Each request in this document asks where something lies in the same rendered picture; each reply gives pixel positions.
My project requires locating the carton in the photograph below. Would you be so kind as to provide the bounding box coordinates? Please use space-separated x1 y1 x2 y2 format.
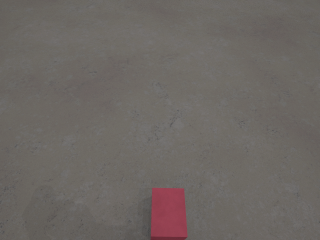
150 187 188 240

